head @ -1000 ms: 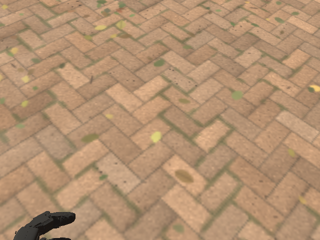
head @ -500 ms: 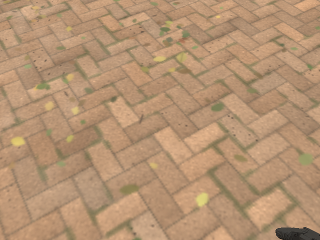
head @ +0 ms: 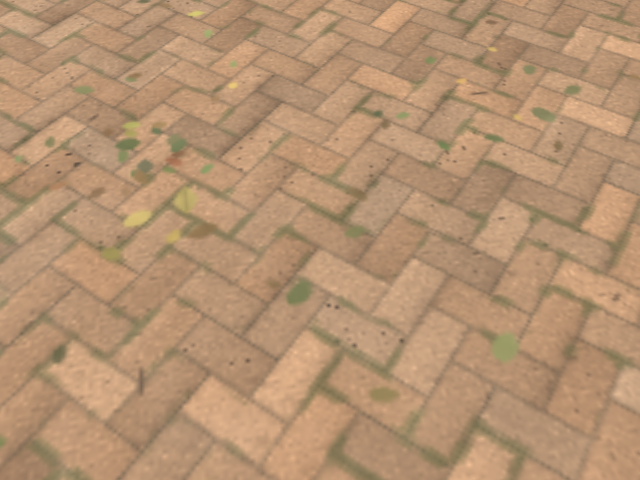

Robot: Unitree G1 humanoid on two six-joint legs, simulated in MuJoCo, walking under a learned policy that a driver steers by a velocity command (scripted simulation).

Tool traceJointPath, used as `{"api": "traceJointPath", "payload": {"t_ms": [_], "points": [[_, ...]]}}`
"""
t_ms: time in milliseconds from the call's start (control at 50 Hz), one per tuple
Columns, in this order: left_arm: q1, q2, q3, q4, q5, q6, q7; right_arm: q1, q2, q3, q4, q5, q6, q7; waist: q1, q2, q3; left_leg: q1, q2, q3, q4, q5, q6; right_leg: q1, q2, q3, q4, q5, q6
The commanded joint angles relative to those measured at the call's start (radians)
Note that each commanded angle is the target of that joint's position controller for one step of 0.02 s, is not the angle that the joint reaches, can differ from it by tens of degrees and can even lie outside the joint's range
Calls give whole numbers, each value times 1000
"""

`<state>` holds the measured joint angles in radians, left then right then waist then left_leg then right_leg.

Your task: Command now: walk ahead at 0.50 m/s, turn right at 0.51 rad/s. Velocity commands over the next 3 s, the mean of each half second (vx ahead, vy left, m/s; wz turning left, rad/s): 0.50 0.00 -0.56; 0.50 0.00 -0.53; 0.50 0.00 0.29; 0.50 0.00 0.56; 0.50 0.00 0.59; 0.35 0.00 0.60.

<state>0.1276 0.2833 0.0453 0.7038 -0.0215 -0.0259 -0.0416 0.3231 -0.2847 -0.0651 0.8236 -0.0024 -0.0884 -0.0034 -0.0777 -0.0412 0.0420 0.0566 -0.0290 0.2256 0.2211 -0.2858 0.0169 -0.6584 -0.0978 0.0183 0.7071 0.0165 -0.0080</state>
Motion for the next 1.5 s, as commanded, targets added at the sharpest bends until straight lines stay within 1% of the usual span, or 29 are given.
{"api": "traceJointPath", "payload": {"t_ms": [20, 80, 120, 140, 160, 180, 200, 220, 260, 420, 520, 580, 600, 620, 640, 660, 680, 760, 900, 1020, 1060, 1100, 1120, 1140, 1160, 1180, 1260, 1380, 1500], "points": [[-119, 49, 7, -117, 0, -14, -19, -3, -184, -49, -40, 18, 9, -7, 0, 74, 62, 20, 316, -65, -33, 474, 131, -34, 9, -41, -65, -44, -36], [-43, 97, 34, -127, 1, -5, -24, -24, -225, -61, -46, 28, 33, -17, 72, 125, -24, 69, 314, -24, 172, 930, 98, 128, 100, -122, -69, -194, -96], [241, 192, 91, -60, -4, 6, -4, -43, -213, -53, -57, 30, 41, -24, 230, 95, -175, -100, 252, 12, 573, 908, 42, 547, 167, -107, -153, -150, -166], [318, 291, 116, -39, -9, 16, 20, 8, -107, -20, -91, -9, 30, -21, 202, -114, -250, -453, 152, 8, 918, 236, -13, 863, -45, 253, -170, -145, -261], [276, 329, 110, -84, -3, -3, 12, 35, -59, 7, -136, -7, -7, -8, 139, -208, -406, -744, -38, -219, 1182, -337, -48, 1058, -240, 828, -352, -342, -451], [268, 234, 85, -85, -1, -18, 5, -88, -158, -16, -153, 30, -35, 6, 205, -69, -353, -855, 26, -340, 1203, -269, -30, 1030, -226, 761, -423, -382, -392], [235, 197, 74, -78, 1, -30, 6, -138, -160, -14, -175, 47, -51, 12, 183, -44, -214, -877, 66, -322, 1135, -176, -8, 898, -189, 611, -428, -331, -350], [170, 173, 67, -82, 0, -34, 7, -138, -144, -12, -163, 26, -57, 3, 130, 43, -137, -826, 111, -318, 1039, -105, -7, 749, -140, 499, -425, -221, -310], [97, 131, 51, -109, 16, -37, 15, -110, -156, -23, -152, -5, -40, -1, 71, 11, -94, -701, 146, -322, 934, -30, -26, 575, -84, 386, -455, -34, -291], [176, 179, 65, -63, 0, -27, 57, -305, -65, 11, -203, -8, -15, 7, 131, -29, -38, -593, 65, -272, 435, 331, -103, 398, 25, 227, -462, -22, -224], [233, 173, 66, -32, -8, -13, 63, -366, -113, -5, -226, 11, -35, 28, 145, -57, -37, -533, 34, -317, 280, 320, -71, 495, -27, 358, -368, -129, -194], [202, 154, 64, -38, -2, -6, 63, -234, -148, -29, -195, 11, -47, 24, 66, -90, -68, -364, 30, -295, 221, 231, -12, 510, -15, 399, -244, -74, -155], [204, 105, 46, -46, 5, -8, 58, -124, -181, -44, -181, -3, -53, 17, 13, -55, -165, -165, 103, -346, 225, 213, 35, 458, 40, 350, -69, -80, -122], [287, 39, 25, -69, 1, -13, 57, 0, -260, -63, -171, -26, -51, 9, 9, 140, -324, 191, 323, -647, 213, 91, 149, 198, 160, 224, 258, -311, -53], [344, 60, 18, -87, -16, -19, 58, 55, -254, -66, -139, -9, -37, 20, 27, 383, -376, 302, 456, -1022, 100, -187, 240, -43, 180, 163, 492, -623, -23], [294, 155, 41, -68, -23, -16, 59, 5, -166, -43, -156, 5, -32, 20, 10, 244, -240, 198, 431, -961, 62, -324, 208, -122, 116, 182, 586, -550, -13], [207, 178, 48, -80, -14, -10, 59, -37, -130, -32, -163, 3, -22, 15, 3, 166, -140, 81, 391, -805, 58, -246, 171, -128, 82, 142, 603, -470, -7], [162, 111, 48, -96, -8, 5, 45, -114, -82, -16, -139, -7, -23, 8, 59, 165, -24, -173, 278, -474, -29, 78, 148, -19, -3, 99, 482, -330, 3], [36, 51, 24, -137, 2, 0, 27, -81, -143, -34, -81, 0, -24, 7, 31, 100, -5, -139, 269, -237, -77, 321, 168, -39, -11, 63, 172, -82, 21], [-140, 45, 11, -188, 4, -34, -2, 26, -199, -39, -5, 41, 9, 17, 4, 100, 52, -60, 301, -250, -48, 400, 168, 56, 36, -19, -118, -97, -18], [-92, 86, 28, -179, 5, -42, -4, 24, -221, -42, 9, 44, 20, 13, 55, 127, 12, -24, 309, -261, 39, 561, 145, 169, 69, -29, -180, -150, -43], [167, 170, 74, -101, 16, -42, 13, 15, -190, -25, 14, 40, 22, 8, 199, 119, -163, -159, 226, -197, 351, 678, 83, 600, 86, -42, -215, -74, -93], [347, 261, 96, -76, 31, -33, 34, 20, -104, 8, -21, 0, 15, 10, 254, -34, -339, -399, 154, -162, 697, 275, 33, 922, -156, 211, -162, -1, -158], [326, 289, 90, -81, 43, -30, 34, 135, -22, 31, -28, 18, -1, 16, 174, -247, -479, -678, 15, -268, 972, -321, -7, 1093, -346, 625, -300, -197, -291], [299, 190, 68, -84, 37, -34, 30, 52, -145, -2, -16, 48, -5, 16, 215, -110, -375, -766, 59, -351, 1061, -295, -5, 990, -310, 585, -361, -293, -258], [244, 154, 54, -72, 24, -39, 29, -17, -162, -12, -46, 58, -5, 17, 192, -106, -219, -820, 99, -324, 1055, -206, 3, 867, -274, 429, -387, -272, -223], [87, 68, 38, -46, 33, -75, 22, 8, -91, -13, -24, 37, 36, 8, 77, -76, -76, -660, 178, -317, 957, 18, -22, 551, -170, 145, -529, -101, -188], [93, 105, 56, 16, 39, -89, 45, -106, -48, -5, -73, 27, 57, 17, 77, -16, 11, -734, 172, -321, 713, 241, -42, 543, -154, -76, -590, 28, -176], [163, 162, 77, 67, 13, -62, 57, -286, -40, 9, -152, 23, 53, 55, 139, 12, 69, -742, 148, -228, 466, 290, 8, 671, -191, -184, -570, 64, -150]]}}
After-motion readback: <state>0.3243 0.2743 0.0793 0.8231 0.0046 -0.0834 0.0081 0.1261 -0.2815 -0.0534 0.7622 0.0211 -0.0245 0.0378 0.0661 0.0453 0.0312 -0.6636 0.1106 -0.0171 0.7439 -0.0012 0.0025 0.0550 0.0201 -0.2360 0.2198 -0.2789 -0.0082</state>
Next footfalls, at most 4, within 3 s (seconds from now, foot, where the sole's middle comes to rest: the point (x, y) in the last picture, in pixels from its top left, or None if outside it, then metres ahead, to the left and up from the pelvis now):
0.12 right None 0.24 -0.12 -0.78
0.60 left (305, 439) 0.56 0.02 -0.78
1.10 right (471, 383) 0.66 -0.35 -0.78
1.62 left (395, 256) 1.02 -0.24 -0.78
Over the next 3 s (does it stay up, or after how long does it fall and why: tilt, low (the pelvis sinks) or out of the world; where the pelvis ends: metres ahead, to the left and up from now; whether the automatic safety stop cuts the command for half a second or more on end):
stays up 1.54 -0.24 0.00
